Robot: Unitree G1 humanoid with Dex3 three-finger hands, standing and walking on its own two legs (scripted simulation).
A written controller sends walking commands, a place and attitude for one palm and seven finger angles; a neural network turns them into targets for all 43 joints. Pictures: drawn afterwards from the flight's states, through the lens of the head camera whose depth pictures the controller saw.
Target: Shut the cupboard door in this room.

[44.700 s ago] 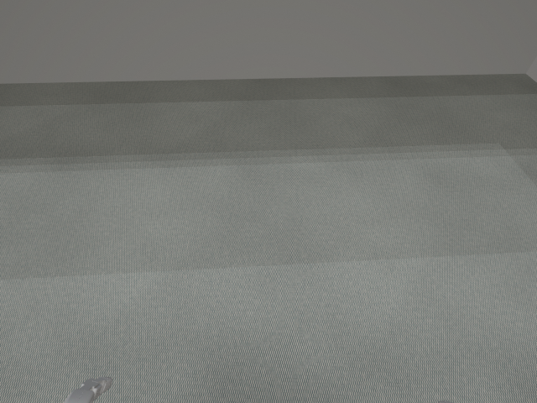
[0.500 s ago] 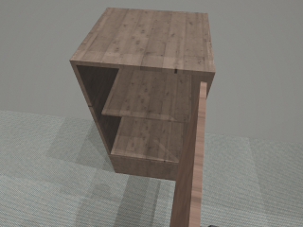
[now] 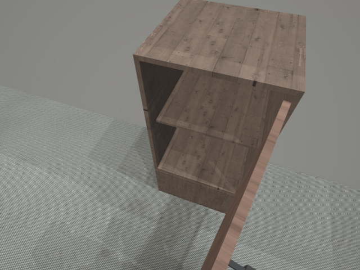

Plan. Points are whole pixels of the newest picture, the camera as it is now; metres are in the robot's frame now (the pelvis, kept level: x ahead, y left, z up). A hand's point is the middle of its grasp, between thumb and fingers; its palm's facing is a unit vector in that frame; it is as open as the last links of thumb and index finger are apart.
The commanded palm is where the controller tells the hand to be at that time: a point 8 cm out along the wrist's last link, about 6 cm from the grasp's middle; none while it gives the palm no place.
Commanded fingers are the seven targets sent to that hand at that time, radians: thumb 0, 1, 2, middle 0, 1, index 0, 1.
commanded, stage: turn or walk to find it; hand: left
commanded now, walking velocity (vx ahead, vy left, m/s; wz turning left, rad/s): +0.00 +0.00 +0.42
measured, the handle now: out of the picture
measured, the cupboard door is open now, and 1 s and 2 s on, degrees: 79 69 57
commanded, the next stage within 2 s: none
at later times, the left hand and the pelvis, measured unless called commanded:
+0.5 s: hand out of the picture -0.03 +0.16 -0.16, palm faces +0.31 -0.92 -0.25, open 7.4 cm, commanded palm none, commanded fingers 0.00 0.90 0.90 -0.20 -0.30 -0.20 -0.30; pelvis +0.01 -0.03 +0.00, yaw +15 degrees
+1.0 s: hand out of the picture +0.02 +0.19 -0.15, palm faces +0.43 -0.86 -0.29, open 7.4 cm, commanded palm none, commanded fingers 0.00 0.90 0.90 -0.20 -0.30 -0.20 -0.30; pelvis +0.00 -0.04 -0.01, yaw +26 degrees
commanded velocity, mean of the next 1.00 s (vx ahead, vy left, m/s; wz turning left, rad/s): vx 0.00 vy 0.00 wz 0.42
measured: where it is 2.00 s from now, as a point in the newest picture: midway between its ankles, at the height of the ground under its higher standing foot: outside the picture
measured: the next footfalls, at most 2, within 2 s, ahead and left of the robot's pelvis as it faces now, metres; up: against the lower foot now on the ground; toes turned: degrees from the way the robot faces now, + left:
right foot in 0.08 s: +0.04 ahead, -0.13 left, +0.00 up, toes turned -1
left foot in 0.56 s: +0.01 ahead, +0.10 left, +0.00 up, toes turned +21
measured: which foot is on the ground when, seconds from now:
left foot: down 0.00-0.10, up 0.12-0.54, down 0.56-0.96, up 0.98-1.00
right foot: up 0.00-0.06, down 0.08-0.58, up 0.60-0.94, down 0.96-1.00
